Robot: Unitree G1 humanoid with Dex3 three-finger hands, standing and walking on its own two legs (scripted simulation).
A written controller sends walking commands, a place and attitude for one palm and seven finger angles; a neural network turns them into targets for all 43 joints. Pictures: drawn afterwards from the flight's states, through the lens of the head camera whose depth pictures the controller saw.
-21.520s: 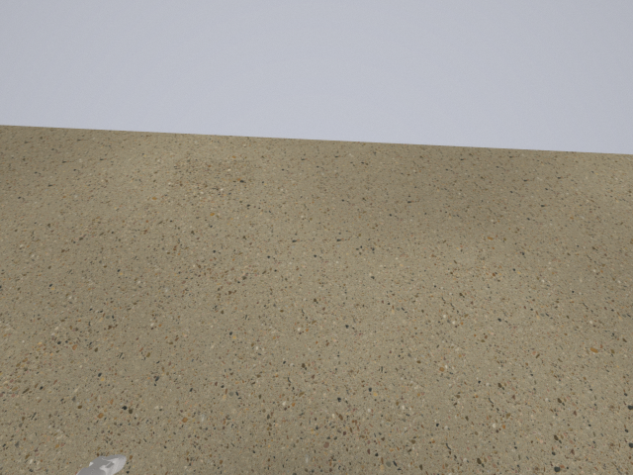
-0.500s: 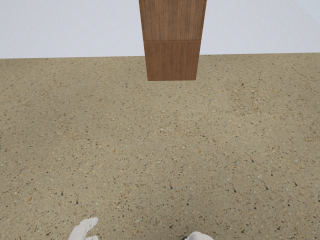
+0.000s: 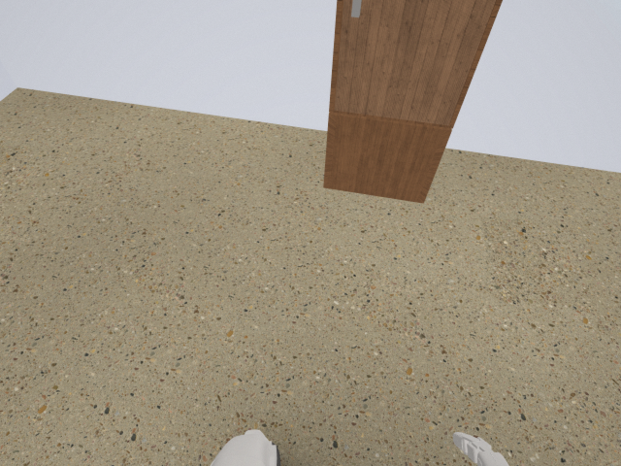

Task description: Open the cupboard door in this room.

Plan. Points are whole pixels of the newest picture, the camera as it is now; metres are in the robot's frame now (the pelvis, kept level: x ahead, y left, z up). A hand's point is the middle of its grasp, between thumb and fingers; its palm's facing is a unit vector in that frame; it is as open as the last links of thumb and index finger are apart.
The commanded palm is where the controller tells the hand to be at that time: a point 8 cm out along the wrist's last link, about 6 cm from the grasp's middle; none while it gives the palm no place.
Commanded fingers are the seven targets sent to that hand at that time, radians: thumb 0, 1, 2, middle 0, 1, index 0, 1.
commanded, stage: turn or walk to find it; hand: left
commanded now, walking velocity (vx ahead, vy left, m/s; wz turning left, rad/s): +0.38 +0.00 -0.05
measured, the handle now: out of the picture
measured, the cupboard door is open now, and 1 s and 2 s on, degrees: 0 0 0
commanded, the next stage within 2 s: stand and wait in 0.20 s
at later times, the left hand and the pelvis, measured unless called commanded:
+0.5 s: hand (247, 328) +0.34 +0.16 -0.16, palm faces -0.08 -0.96 -0.25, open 7.4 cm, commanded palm none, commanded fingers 0.00 0.90 0.90 -0.20 -0.30 -0.20 -0.30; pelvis +0.21 -0.02 -0.01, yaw -3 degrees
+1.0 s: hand (235, 369) +0.27 +0.16 -0.17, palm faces +0.02 -0.98 -0.19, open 7.3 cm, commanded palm none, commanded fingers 0.00 0.90 0.90 -0.20 -0.30 -0.20 -0.30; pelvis +0.27 -0.01 +0.01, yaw -2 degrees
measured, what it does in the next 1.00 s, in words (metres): walks ahead: left foot, then right foot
